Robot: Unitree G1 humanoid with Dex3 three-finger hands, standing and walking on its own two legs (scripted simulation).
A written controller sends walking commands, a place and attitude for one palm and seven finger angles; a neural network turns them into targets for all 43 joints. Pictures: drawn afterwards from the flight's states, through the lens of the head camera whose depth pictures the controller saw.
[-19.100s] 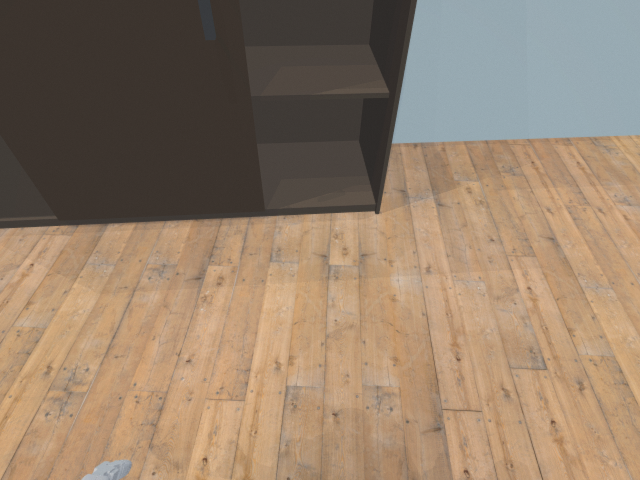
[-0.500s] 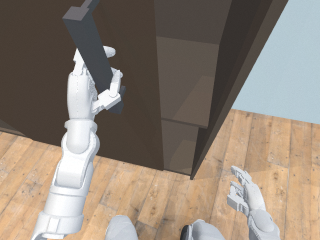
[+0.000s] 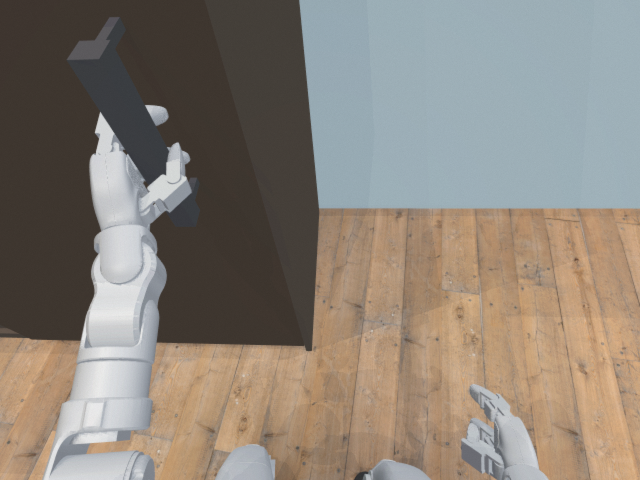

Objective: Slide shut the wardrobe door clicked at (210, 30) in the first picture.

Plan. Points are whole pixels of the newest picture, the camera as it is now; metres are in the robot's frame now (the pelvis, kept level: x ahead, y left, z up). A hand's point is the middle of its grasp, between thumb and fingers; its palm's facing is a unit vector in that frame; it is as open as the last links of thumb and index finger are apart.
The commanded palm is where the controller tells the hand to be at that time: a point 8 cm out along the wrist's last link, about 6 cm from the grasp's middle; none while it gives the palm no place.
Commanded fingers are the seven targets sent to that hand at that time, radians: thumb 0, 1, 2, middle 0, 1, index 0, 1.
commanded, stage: step sideways, sliding the door along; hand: left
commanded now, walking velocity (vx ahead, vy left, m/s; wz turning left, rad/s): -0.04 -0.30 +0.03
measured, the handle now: (156, 138) +0.44 +0.22 +0.16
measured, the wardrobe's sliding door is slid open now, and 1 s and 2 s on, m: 0.00 0.00 0.00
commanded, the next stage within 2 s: stop walking and hold the door there in 0.54 s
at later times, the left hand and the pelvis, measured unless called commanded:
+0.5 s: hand (181, 171) +0.40 +0.19 +0.15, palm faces +0.56 -0.82 -0.07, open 7.2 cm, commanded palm +0.36 +0.15 +0.16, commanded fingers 0.00 0.90 0.90 -0.45 -1.40 -0.45 -1.40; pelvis +0.03 -0.11 +0.01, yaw +3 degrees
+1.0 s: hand (172, 179) +0.39 +0.20 +0.15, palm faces +0.47 -0.84 -0.25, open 7.0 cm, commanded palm +0.36 +0.20 +0.15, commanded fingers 0.00 0.90 0.90 -0.45 -1.40 -0.45 -1.40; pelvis +0.07 -0.07 +0.01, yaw -7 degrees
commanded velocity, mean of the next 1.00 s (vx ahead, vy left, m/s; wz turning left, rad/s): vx -0.14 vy -0.19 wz -0.01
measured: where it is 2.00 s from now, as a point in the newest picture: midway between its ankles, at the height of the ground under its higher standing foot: outside the picture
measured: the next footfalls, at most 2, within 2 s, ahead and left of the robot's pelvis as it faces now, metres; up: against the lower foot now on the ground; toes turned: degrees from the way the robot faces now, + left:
left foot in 0.08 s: +0.02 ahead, +0.15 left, +0.00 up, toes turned +9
right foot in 0.26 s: +0.05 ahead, -0.18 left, +0.00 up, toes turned -2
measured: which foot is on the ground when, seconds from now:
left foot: up 0.00-0.06, down 0.08-0.80, up 0.82-0.96, down 0.98-1.00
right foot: down 0.00-0.10, up 0.12-0.24, down 0.26-0.98, up 1.00-1.00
